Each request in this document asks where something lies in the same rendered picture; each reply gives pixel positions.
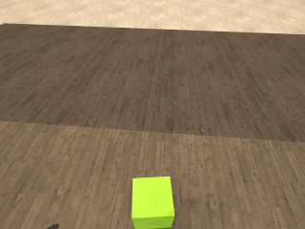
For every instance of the carton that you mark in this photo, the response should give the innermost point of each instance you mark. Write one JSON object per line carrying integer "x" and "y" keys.
{"x": 152, "y": 202}

